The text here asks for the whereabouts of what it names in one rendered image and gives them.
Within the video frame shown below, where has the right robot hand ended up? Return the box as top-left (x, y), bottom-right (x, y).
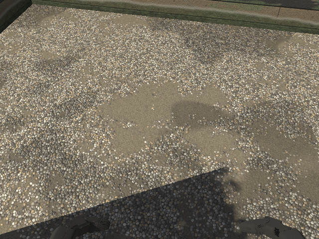
top-left (239, 216), bottom-right (305, 239)

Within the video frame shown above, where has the left robot hand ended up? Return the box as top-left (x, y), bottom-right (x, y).
top-left (49, 213), bottom-right (111, 239)

